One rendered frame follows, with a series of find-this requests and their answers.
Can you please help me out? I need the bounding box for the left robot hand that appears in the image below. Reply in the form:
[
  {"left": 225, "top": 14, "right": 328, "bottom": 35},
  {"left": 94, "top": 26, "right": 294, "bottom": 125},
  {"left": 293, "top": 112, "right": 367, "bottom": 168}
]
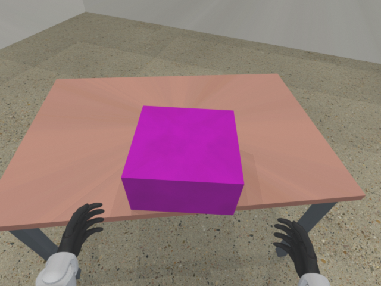
[{"left": 57, "top": 203, "right": 104, "bottom": 257}]

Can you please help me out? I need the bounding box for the table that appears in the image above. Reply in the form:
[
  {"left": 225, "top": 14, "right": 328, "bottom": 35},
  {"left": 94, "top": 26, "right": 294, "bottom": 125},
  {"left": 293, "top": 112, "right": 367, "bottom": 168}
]
[{"left": 0, "top": 74, "right": 366, "bottom": 279}]

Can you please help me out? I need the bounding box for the carton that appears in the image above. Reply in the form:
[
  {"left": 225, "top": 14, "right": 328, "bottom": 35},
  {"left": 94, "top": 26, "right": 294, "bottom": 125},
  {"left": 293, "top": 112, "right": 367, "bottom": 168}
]
[{"left": 121, "top": 105, "right": 244, "bottom": 215}]

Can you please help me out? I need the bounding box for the robot right forearm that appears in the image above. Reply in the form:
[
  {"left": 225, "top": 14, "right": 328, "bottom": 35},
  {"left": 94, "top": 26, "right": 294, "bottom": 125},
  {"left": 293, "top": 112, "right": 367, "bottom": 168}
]
[{"left": 298, "top": 273, "right": 331, "bottom": 286}]

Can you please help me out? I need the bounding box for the right robot hand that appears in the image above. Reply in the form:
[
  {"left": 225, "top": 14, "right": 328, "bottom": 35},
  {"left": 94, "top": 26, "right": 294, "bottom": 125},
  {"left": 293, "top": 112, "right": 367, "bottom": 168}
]
[{"left": 273, "top": 218, "right": 320, "bottom": 278}]

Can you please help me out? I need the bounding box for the robot left forearm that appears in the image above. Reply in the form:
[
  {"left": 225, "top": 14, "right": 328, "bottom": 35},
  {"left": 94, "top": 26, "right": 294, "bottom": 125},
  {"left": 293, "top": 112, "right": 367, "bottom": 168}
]
[{"left": 36, "top": 252, "right": 79, "bottom": 286}]

